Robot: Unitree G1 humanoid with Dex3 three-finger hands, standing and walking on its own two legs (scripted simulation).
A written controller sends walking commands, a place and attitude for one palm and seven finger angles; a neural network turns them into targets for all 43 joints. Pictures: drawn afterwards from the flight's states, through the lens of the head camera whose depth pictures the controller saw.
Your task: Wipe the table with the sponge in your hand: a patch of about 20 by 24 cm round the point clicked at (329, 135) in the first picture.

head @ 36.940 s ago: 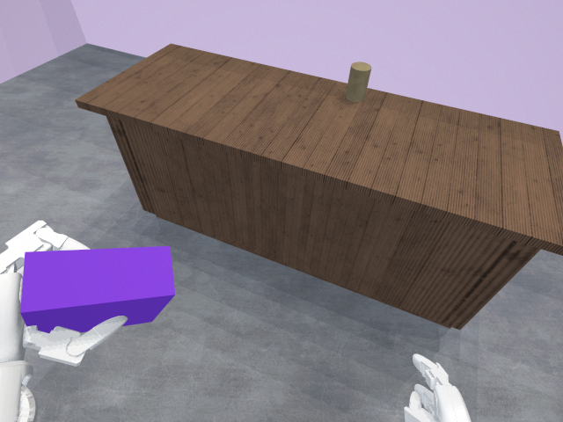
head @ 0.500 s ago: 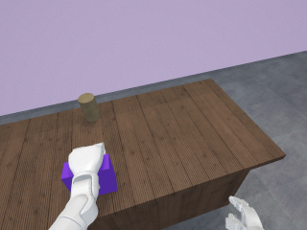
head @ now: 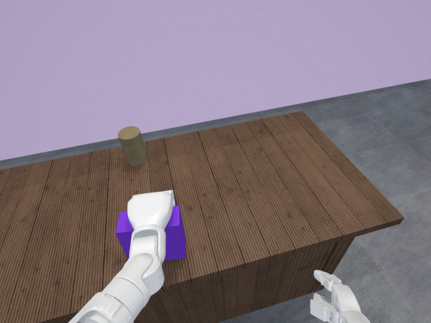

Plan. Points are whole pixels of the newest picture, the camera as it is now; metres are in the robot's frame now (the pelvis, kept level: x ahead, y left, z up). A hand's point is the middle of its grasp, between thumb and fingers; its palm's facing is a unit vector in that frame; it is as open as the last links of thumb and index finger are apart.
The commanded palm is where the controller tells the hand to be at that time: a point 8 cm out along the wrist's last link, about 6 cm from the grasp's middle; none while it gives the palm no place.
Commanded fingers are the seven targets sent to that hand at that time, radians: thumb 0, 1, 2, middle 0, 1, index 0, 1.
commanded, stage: slide across to the third lane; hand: left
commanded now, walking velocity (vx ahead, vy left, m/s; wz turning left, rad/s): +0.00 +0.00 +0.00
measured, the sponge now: (156, 241) +0.30 +0.19 -0.05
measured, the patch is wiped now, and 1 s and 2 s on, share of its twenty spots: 0.80 0.80 0.90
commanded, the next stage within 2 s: wipe forward along the third lane in 0.84 s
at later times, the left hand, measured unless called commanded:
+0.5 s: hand (162, 223) +0.32 +0.17 +0.00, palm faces -0.06 -0.03 -1.00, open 9.7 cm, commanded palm +0.28 +0.14 +0.04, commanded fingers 0.00 0.10 1.30 -1.20 -1.60 -1.20 -1.60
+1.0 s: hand (162, 223) +0.32 +0.17 +0.00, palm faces -0.07 -0.04 -1.00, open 9.7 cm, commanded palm +0.29 +0.15 +0.04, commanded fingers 0.00 0.10 1.30 -1.20 -1.60 -1.20 -1.60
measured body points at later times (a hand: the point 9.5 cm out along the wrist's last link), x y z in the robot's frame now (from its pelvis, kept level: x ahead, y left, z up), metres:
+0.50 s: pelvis +0.00 -0.01 +0.00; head -0.02 -0.04 +0.45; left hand +0.32 +0.17 +0.05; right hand +0.19 -0.24 -0.10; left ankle +0.07 +0.12 -0.72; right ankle +0.00 -0.10 -0.72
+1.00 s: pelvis +0.01 +0.00 +0.00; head -0.01 -0.03 +0.45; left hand +0.32 +0.17 +0.05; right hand +0.22 -0.22 -0.09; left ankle +0.07 +0.12 -0.72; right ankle +0.00 -0.10 -0.72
